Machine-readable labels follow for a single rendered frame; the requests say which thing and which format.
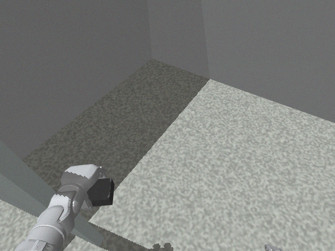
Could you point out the small box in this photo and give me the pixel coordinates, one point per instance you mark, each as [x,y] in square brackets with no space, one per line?
[102,192]

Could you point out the left robot arm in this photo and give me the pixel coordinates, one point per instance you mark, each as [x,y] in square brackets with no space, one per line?
[56,222]

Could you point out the left robot hand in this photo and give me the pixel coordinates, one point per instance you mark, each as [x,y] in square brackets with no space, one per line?
[85,176]

